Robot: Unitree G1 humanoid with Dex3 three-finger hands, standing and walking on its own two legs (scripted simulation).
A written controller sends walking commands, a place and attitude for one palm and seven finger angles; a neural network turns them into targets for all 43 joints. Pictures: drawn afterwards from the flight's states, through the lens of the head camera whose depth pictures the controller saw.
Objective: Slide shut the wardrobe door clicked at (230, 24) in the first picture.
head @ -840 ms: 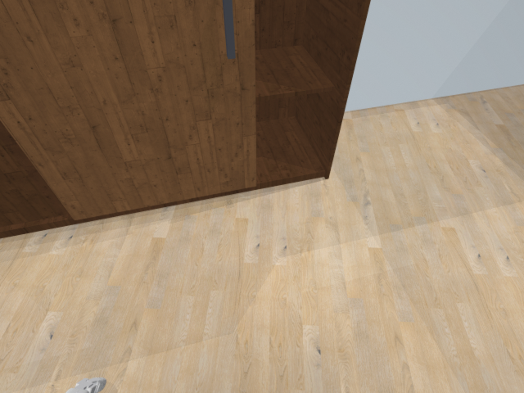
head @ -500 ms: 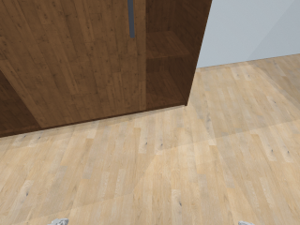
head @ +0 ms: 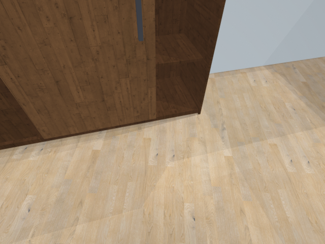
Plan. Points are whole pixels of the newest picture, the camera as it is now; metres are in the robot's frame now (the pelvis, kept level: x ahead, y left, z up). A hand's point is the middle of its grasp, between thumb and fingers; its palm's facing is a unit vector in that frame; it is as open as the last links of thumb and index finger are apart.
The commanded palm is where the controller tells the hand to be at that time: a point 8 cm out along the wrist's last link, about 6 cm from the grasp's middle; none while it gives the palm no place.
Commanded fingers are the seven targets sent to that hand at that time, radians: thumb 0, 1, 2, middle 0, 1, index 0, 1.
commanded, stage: look at it before walking up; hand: left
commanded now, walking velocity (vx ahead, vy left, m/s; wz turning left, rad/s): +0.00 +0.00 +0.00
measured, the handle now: (138, 15) +1.12 +0.20 +0.10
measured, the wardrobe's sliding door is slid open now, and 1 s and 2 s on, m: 0.39 0.39 0.39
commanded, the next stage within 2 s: walk to a spot facing it in 0.60 s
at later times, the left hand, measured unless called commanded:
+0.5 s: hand out of the picture +0.06 +0.25 -0.16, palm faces -0.03 -0.94 -0.33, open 7.4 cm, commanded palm none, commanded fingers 0.00 0.90 0.90 -0.20 -0.30 -0.20 -0.30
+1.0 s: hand out of the picture +0.05 +0.20 -0.18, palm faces -0.11 -0.97 -0.22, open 7.4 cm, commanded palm none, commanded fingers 0.00 0.90 0.90 -0.20 -0.30 -0.20 -0.30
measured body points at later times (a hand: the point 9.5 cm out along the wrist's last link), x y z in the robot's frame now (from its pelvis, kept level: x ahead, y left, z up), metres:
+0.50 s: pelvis -0.01 +0.00 +0.00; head -0.01 +0.00 +0.45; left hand +0.06 +0.29 -0.13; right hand +0.06 -0.29 -0.13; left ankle -0.01 +0.13 -0.74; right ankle -0.01 -0.11 -0.74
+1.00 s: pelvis +0.03 +0.00 -0.01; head +0.03 +0.00 +0.44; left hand +0.05 +0.25 -0.16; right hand +0.02 -0.26 -0.16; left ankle -0.01 +0.13 -0.74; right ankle +0.00 -0.10 -0.73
